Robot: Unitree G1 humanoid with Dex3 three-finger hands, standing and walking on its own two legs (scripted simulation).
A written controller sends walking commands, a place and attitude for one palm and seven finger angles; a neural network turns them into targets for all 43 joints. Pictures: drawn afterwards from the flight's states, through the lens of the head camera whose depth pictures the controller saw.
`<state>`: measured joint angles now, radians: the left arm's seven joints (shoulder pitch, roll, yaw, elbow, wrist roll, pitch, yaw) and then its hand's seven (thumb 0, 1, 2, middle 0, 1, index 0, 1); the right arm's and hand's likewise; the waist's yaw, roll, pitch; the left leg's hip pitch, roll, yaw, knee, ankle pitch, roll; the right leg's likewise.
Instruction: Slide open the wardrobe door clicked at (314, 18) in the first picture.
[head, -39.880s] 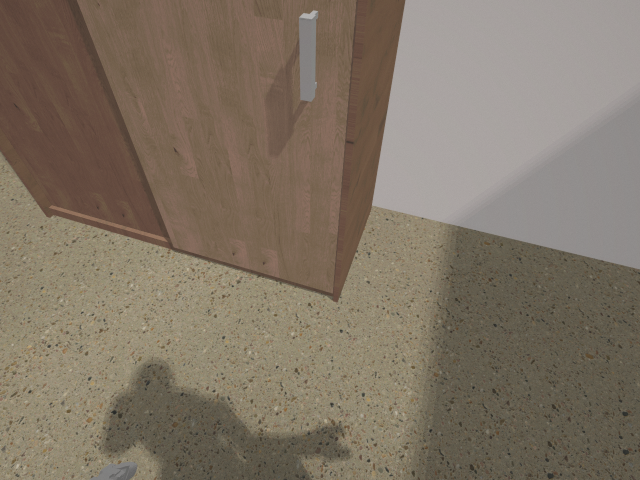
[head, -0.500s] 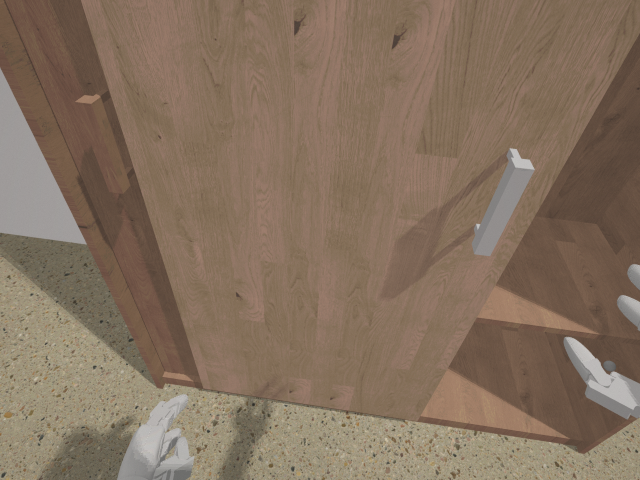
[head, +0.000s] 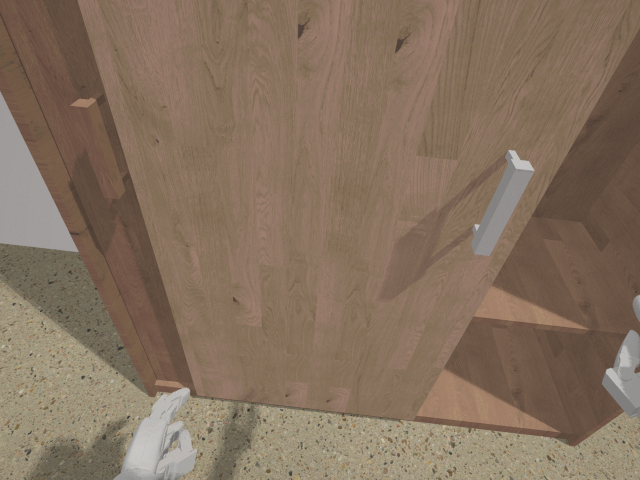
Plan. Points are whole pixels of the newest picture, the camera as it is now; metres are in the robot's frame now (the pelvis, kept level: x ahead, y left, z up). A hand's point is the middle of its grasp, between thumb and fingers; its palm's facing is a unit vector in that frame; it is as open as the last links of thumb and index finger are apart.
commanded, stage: draw the hand back to the body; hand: right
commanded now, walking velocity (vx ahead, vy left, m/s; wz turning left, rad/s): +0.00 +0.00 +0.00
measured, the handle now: (495, 203) +0.48 -0.27 +0.13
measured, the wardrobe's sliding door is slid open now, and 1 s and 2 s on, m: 0.51 0.51 0.51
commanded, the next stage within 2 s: step back with the hand held close in 0.02 s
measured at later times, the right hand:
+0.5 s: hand (630, 392) +0.17 -0.27 +0.16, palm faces +0.39 +0.78 -0.49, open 7.4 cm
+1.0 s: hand out of the picture +0.07 -0.35 +0.16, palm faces +0.49 +0.77 -0.41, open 7.4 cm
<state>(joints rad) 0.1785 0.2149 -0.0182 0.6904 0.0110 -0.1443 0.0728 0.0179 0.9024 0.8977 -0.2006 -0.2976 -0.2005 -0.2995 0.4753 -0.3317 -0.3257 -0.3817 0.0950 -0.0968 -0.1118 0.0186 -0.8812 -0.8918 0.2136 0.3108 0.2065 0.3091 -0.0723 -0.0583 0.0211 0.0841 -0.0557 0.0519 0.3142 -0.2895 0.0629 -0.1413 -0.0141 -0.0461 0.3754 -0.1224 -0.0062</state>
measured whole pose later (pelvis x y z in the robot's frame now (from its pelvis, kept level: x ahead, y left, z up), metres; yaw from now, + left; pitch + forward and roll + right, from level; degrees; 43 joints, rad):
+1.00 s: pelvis -0.11 -0.07 -0.02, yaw -2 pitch -2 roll +4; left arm 0.20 0.20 -0.02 0.61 0.01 -0.10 0.08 0.02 0.90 0.90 -0.20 -0.30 -0.20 -0.30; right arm 0.55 -0.42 -0.41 -0.54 0.06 -0.22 -0.17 0.02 -0.89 -0.90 0.22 0.30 0.21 0.30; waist -0.04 -0.03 0.03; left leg -0.26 -0.04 0.04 0.52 -0.27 0.01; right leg -0.47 0.02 -0.04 0.55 -0.22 -0.03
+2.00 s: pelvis -0.45 -0.20 -0.02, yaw -2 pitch -6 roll +2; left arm 0.29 0.16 -0.01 0.65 0.01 -0.06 0.04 0.02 0.90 0.90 -0.20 -0.30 -0.20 -0.30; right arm 0.49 -0.40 -0.41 -0.48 0.04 -0.11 -0.14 0.02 -0.89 -0.90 0.21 0.30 0.20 0.30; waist 0.02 0.03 -0.01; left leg -0.33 -0.04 0.12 0.85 -0.51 0.03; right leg -0.39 -0.11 -0.03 0.67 -0.28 0.02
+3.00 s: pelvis -0.58 -0.19 -0.01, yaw -5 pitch -2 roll +0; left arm 0.23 0.19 0.00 0.66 0.00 -0.12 0.05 0.02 0.90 0.90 -0.20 -0.30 -0.20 -0.30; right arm 0.53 -0.38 -0.38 -0.51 0.02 -0.18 -0.16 0.02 -0.89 -0.90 0.22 0.30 0.21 0.30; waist 0.00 -0.01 0.03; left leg -0.30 -0.01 0.06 0.58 -0.24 0.03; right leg -0.29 -0.05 -0.05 0.63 -0.33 0.00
